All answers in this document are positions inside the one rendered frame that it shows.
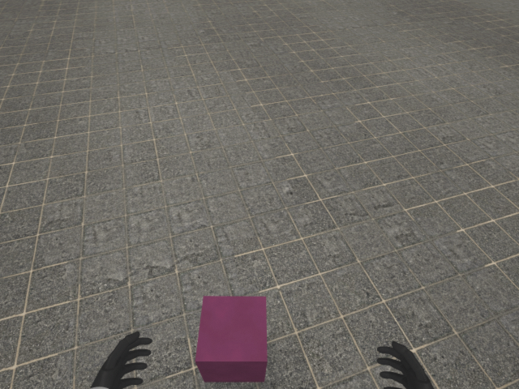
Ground robot right hand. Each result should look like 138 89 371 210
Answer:
377 341 434 389

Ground carton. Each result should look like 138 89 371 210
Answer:
195 296 268 383

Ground robot left hand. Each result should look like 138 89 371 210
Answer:
90 331 152 389

